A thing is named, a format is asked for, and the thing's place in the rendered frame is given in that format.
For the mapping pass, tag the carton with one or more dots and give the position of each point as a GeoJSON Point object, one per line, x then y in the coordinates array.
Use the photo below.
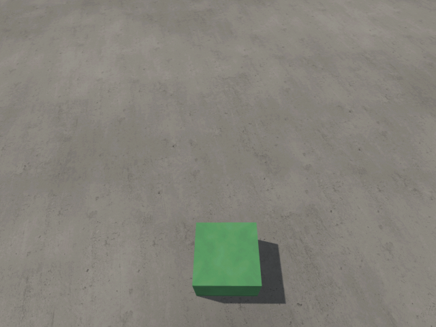
{"type": "Point", "coordinates": [226, 260]}

